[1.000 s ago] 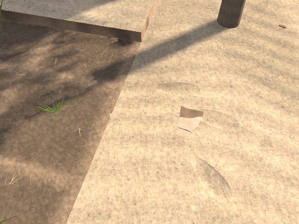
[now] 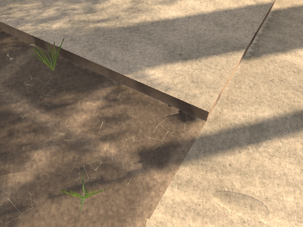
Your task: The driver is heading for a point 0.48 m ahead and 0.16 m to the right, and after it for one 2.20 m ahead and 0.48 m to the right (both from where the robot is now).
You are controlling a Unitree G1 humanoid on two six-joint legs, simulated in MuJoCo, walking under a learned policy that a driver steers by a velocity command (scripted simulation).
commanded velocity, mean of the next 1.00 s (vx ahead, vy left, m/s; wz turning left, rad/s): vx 0.50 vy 0.00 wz -0.45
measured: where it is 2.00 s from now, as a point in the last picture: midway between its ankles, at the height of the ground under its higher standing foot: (215, 138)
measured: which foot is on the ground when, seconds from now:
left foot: down 0.00-0.46, up 0.48-0.90, down 0.92-1.00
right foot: up 0.00-0.42, down 0.44-0.92, up 0.94-1.00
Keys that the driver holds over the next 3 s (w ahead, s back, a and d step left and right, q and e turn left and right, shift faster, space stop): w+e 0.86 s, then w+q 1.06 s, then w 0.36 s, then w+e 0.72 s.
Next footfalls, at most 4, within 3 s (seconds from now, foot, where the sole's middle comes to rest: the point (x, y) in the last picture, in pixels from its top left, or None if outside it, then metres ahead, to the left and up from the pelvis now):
0.44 right None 0.37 -0.17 -0.77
0.92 left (178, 178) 0.70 -0.09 -0.77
1.38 right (239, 165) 0.78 -0.39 -0.77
1.70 left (194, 132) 0.97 -0.18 -0.77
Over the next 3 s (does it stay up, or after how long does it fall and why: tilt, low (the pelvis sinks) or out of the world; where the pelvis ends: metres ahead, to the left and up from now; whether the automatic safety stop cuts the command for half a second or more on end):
stays up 1.52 -0.24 0.07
